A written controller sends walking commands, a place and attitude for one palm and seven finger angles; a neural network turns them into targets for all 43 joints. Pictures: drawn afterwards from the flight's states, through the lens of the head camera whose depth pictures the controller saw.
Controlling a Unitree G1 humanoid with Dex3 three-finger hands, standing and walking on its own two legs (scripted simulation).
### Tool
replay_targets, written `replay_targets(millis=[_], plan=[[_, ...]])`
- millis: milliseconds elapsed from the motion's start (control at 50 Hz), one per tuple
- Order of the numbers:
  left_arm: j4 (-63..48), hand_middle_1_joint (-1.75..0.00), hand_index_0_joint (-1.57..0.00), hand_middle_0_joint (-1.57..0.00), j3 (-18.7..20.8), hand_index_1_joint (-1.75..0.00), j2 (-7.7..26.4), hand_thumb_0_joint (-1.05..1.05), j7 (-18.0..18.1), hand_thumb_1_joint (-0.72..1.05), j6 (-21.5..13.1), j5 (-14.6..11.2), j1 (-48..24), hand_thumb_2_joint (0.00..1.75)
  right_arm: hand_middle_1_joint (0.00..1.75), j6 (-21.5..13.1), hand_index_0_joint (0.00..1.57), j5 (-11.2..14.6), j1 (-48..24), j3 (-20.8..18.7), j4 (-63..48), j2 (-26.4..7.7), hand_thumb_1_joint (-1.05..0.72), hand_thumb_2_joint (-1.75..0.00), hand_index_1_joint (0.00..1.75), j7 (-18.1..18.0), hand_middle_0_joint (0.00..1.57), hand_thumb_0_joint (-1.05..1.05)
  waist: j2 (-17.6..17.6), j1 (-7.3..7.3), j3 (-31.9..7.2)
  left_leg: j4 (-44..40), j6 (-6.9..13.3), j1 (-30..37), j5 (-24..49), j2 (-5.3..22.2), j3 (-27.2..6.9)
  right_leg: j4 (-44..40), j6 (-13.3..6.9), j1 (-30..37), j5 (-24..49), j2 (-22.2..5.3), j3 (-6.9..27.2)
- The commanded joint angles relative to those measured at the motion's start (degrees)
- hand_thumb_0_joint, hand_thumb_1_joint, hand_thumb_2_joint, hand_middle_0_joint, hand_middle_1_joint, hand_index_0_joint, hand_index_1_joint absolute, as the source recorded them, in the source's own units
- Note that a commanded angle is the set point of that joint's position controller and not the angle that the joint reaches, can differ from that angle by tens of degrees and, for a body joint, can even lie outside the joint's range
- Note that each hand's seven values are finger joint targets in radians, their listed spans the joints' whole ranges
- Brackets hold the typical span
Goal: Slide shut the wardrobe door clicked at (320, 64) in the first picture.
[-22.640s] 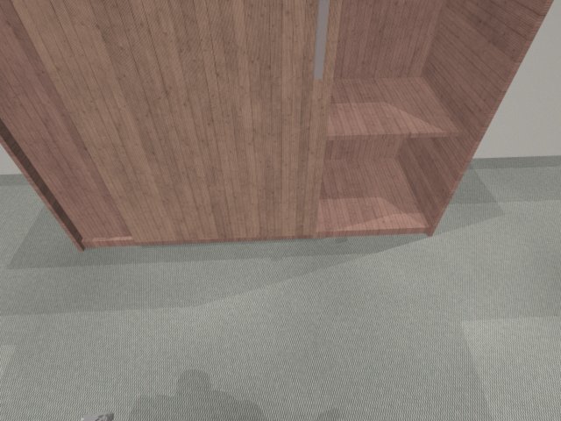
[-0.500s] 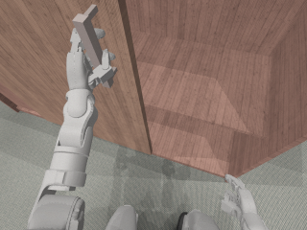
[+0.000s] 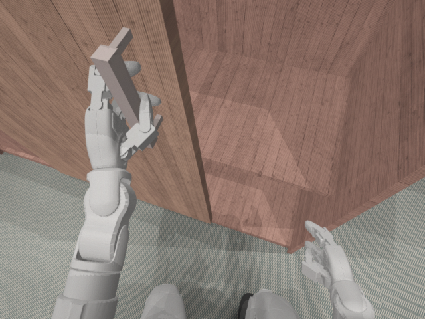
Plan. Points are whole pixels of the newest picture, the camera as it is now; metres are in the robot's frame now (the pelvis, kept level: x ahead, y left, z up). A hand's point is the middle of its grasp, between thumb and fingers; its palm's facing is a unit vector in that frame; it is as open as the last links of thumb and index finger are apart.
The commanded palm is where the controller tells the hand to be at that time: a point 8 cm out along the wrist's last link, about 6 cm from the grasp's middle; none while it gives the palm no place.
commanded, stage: step sideways, sliding the door along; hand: left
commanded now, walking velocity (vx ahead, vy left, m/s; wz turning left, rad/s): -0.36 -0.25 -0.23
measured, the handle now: (138, 97) +0.39 +0.18 +0.16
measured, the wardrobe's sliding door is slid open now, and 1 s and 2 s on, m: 0.35 0.04 0.00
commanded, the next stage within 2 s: stop walking and hold the door there in 1.76 s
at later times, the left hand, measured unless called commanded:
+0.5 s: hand (255, 157) +0.32 +0.00 +0.15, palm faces +0.10 -0.99 -0.11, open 6.5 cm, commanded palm +0.29 +0.00 +0.16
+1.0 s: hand (381, 195) +0.29 -0.14 +0.16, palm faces +0.02 -1.00 -0.10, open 6.3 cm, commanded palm +0.26 -0.12 +0.16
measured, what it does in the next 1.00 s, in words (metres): steps to the right: left foot, then right foot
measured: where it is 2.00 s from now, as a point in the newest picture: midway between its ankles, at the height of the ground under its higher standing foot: outside the picture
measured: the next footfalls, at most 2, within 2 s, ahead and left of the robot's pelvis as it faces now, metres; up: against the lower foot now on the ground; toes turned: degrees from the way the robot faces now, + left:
left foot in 0.20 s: +0.02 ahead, +0.14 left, +0.00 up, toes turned +9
right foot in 0.44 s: +0.02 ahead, -0.22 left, +0.00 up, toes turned -12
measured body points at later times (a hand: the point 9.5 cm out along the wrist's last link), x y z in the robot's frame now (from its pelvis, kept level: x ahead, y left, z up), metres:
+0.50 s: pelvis -0.04 -0.11 +0.00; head +0.04 -0.13 +0.44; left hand +0.30 +0.06 +0.16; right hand +0.16 -0.31 -0.11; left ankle -0.02 +0.12 -0.71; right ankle -0.02 -0.21 -0.72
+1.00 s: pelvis -0.11 -0.22 +0.01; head -0.08 -0.24 +0.46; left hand +0.28 -0.09 +0.17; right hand +0.01 -0.47 -0.10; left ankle -0.12 -0.08 -0.71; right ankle -0.02 -0.22 -0.72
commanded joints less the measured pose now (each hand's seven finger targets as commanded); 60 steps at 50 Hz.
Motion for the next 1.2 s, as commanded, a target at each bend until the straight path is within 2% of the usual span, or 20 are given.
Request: replay_targets(millis=[0, 40, 120, 160, 220, 400, 460, 480, 560, 620, 680, 740, 780, 840, 900, 960, 1000, 1020, 1080, 1180], plan=[[-23.28, -1.40, -0.45, -0.45, -13.92, -1.40, 2.24, 0.00, -7.00, 0.90, -10.13, 3.73, -22.42, 0.90, 0.30, -2.96, 0.20, 1.58, -2.86, -2.50, -8.28, -4.08, -0.90, -0.90, 0.30, -0.98, 0.20, 0.00, -16.21, -8.43, -35.99, 19.71, 5.82, 1.61, 6.58, -5.85, 2.56, -12.04, -2.07, 18.95, 64.50, -10.63, 14.25], [-24.35, -1.40, -0.45, -0.45, -14.52, -1.40, 1.14, 0.00, -5.97, 0.90, -9.14, 2.26, -15.70, 0.90, 0.30, -4.22, 0.20, 0.45, -2.68, -1.26, -6.98, -3.14, -0.90, -0.90, 0.30, -1.91, 0.20, 0.00, -15.62, -7.05, -35.60, 19.17, 6.64, -9.06, -18.73, -8.82, -5.86, -8.12, -4.71, 21.60, 82.20, -17.36, 21.78], [-31.08, -1.40, -0.45, -0.45, -17.11, -1.40, -1.07, 0.00, -4.48, 0.90, -10.79, 1.13, -15.92, 0.90, 0.30, -3.05, 0.20, 0.11, -3.66, -0.78, -5.09, -2.54, -0.90, -0.90, 0.30, -1.69, 0.20, 0.00, -10.20, -8.49, -42.06, -3.14, 6.06, -0.82, 3.29, -6.40, -3.35, -3.41, -4.66, 26.12, 72.77, -13.98, 16.01], [-29.96, -1.40, -0.45, -0.45, -19.16, -1.40, -2.01, 0.00, -5.16, 0.90, -10.35, 0.95, -16.21, 0.90, 0.30, -1.86, 0.20, 0.65, -3.87, -2.13, -6.03, -4.97, -0.90, -0.90, 0.30, -1.25, 0.20, 0.00, -8.39, -9.09, -42.83, -9.19, 9.22, 14.80, 30.64, 2.13, -6.50, -1.40, -1.29, 12.48, 50.27, -10.24, 12.21], [-28.18, -1.40, -0.45, -0.45, -15.81, -1.40, -1.12, 0.00, -6.15, 0.90, -10.11, 3.09, -19.52, 0.90, 0.30, -1.55, 0.20, -1.24, -3.81, -2.23, -7.60, -5.37, -0.90, -0.90, 0.30, -0.33, 0.20, 0.00, 12.39, -8.32, -36.78, -9.02, 18.50, 22.61, 66.59, 18.02, -10.45, 13.67, 1.66, -7.16, -9.79, -3.44, 8.02], [-18.13, -1.40, -0.45, -0.45, -11.73, -1.40, 2.05, 0.00, -7.18, 0.90, -7.04, 3.27, -23.17, 0.90, 0.30, -0.46, 0.20, 1.36, -2.27, -1.74, -7.10, -5.48, -0.90, -0.90, 0.30, -0.56, 0.20, 0.00, 7.72, -8.64, -32.85, 6.03, 11.04, 16.40, 45.21, 7.62, -0.02, -11.83, 2.21, 6.35, 13.75, -2.42, -0.78], [-13.68, -1.40, -0.45, -0.45, -8.49, -1.40, 5.51, 0.00, -6.31, 0.90, -5.69, 2.15, -20.47, 0.90, 0.30, -0.73, 0.20, 1.47, -2.52, -2.64, -5.95, -4.43, -0.90, -0.90, 0.30, -2.00, 0.20, 0.00, -18.83, -8.47, -36.56, 18.85, 5.54, -1.90, -7.30, -7.42, -1.69, -11.24, -6.57, 14.78, 61.32, -14.62, 19.68], [-15.32, -1.40, -0.45, -0.45, -10.50, -1.40, 3.79, 0.00, -6.05, 0.90, -5.25, 1.73, -20.05, 0.90, 0.30, -1.07, 0.20, 1.06, -2.41, -1.65, -5.61, -3.17, -0.90, -0.90, 0.30, -2.33, 0.20, 0.00, -17.63, -7.81, -36.14, 20.01, 6.59, -4.77, -14.43, -7.95, -5.53, -10.33, -7.71, 14.18, 62.59, -16.86, 20.12], [-18.83, -1.40, -0.45, -0.45, -6.12, -1.40, 6.88, 0.00, -3.99, 0.90, -5.21, 0.24, -21.73, 0.90, 0.30, -0.60, 0.20, 0.42, -2.28, -1.38, -2.58, -3.08, -0.90, -0.90, 0.30, -3.50, 0.20, 0.00, -9.00, -9.47, -40.04, -6.93, 6.83, 4.52, 7.40, -5.52, -3.24, -4.07, -3.66, 15.91, 50.35, -12.37, 12.10], [-13.01, -1.40, -0.45, -0.45, -6.84, -1.40, 4.21, 0.00, -6.22, 0.90, -4.27, 0.05, -19.30, 0.90, 0.30, 1.28, 0.20, 0.23, -1.69, -3.32, -4.13, -7.15, -0.90, -0.90, 0.30, -2.26, 0.20, 0.00, 3.61, -7.79, -39.54, -10.79, 15.43, 13.56, 44.62, 13.20, -14.34, 2.80, 1.46, 3.72, 5.75, -3.10, 6.44], [-11.44, -1.40, -0.45, -0.45, -6.92, -1.40, 4.45, 0.00, -7.18, 0.90, -3.73, 1.29, -25.62, 0.90, 0.30, 1.89, 0.20, -0.18, -3.13, -2.14, -4.45, -5.76, -0.90, -0.90, 0.30, -1.65, 0.20, 0.00, 18.34, -7.92, -31.56, -6.96, 14.73, 5.64, 41.30, 12.81, -8.77, 0.28, 1.09, 5.08, -0.33, -2.76, 3.79], [-7.59, -1.40, -0.45, -0.45, -6.69, -1.40, 5.57, 0.00, -7.16, 0.90, -1.81, 1.12, -29.07, 0.90, 0.30, 2.52, 0.20, 2.05, -2.55, -1.77, -4.85, -5.82, -0.90, -0.90, 0.30, -1.90, 0.20, 0.00, 4.22, -8.03, -32.34, 1.12, 10.85, -0.54, 14.47, 3.12, -2.16, -8.84, 0.71, 12.07, 13.91, -3.97, 5.00], [-3.50, -1.40, -0.45, -0.45, -2.51, -1.40, 9.71, 0.00, -6.19, 0.90, -0.77, 0.41, -28.14, 0.90, 0.30, 2.41, 0.20, 1.89, -1.54, -2.02, -4.36, -4.90, -0.90, -0.90, 0.30, -3.03, 0.20, 0.00, -17.24, -7.36, -33.65, 16.21, 7.65, -6.20, -15.59, -9.95, -1.08, -24.22, -1.49, 7.80, 8.08, -13.48, 24.51], [-6.58, -1.40, -0.45, -0.45, -3.83, -1.40, 6.84, 0.00, -4.82, 0.90, -1.66, -0.62, -32.38, 0.90, 0.30, 0.67, 0.20, 1.42, -1.77, -0.18, -1.35, -3.49, -0.90, -0.90, 0.30, -3.80, 0.20, 0.00, -9.03, -7.96, -34.77, 22.44, 6.97, -9.71, -12.29, -11.16, -6.66, -25.81, 7.78, 13.43, 14.90, -12.66, 20.26], [-2.35, -1.40, -0.45, -0.45, 0.34, -1.40, 11.00, 0.00, -4.16, 0.90, -1.79, -0.09, -29.50, 0.90, 0.30, 0.93, 0.20, 0.17, -0.98, -0.83, -0.54, -5.59, -0.90, -0.90, 0.30, -4.90, 0.20, 0.00, -10.96, -5.94, -37.26, 5.80, 7.90, -3.40, -11.38, -12.87, -2.08, -22.42, -2.70, 15.66, 21.18, -9.35, 15.00], [-2.30, -1.40, -0.45, -0.45, -0.72, -1.40, 11.40, 0.00, -4.17, 0.90, -2.20, 0.22, -30.50, 0.90, 0.30, 0.00, 0.20, 1.05, 3.51, -1.09, 0.23, -5.88, -0.90, -0.90, 0.30, -5.08, 0.20, 0.00, -8.34, -8.54, -37.47, -20.31, 10.34, 11.55, -1.26, -11.61, 3.44, -17.96, 16.51, 8.91, 20.08, -3.18, 9.49], [-0.94, -1.40, -0.45, -0.45, -1.09, -1.40, 10.29, 0.00, -4.83, 0.90, -2.13, -1.14, -31.97, 0.90, 0.30, 0.06, 0.20, -1.50, -1.13, -2.88, -4.31, -10.17, -0.90, -0.90, 0.30, -4.97, 0.20, 0.00, 20.14, -7.84, -33.56, -22.37, 23.51, 13.19, 26.52, 20.62, -27.83, 27.79, 6.99, -9.36, -6.11, 0.89, 9.79], [4.75, -1.40, -0.45, -0.45, 1.45, -1.40, 10.86, 0.00, -5.74, 0.90, -0.87, -0.39, -28.95, 0.90, 0.30, 1.62, 0.20, -1.02, -3.99, -2.36, -3.24, -7.70, -0.90, -0.90, 0.30, -3.88, 0.20, 0.00, 8.59, -5.21, -32.48, -19.75, 24.57, 13.12, 33.31, 21.48, -25.84, 38.81, 2.85, -13.72, -7.32, -0.08, 15.01], [2.41, -1.40, -0.45, -0.45, -2.05, -1.40, 7.46, 0.00, -6.96, 0.90, -1.26, -0.15, -35.21, 0.90, 0.30, 3.39, 0.20, -0.24, -0.31, -2.09, -1.01, -7.33, -0.90, -0.90, 0.30, -3.40, 0.20, 0.00, 3.53, -6.23, -29.33, -9.24, 21.38, 20.20, 38.11, 15.46, -16.85, 22.25, 1.11, -21.46, -8.90, -4.87, 12.14], [7.30, -1.40, -0.45, -0.45, -9.38, -1.40, 0.83, 0.00, -7.35, 0.90, -0.24, -0.14, -42.63, 0.90, 0.30, 2.88, 0.20, 2.11, 2.23, -1.86, -2.53, -7.81, -0.90, -0.90, 0.30, -3.13, 0.20, 0.00, 14.67, -9.04, -32.18, -3.87, 13.31, 12.44, 31.01, 4.79, -3.68, -4.10, 2.50, 0.09, -0.69, 0.09, -3.82]])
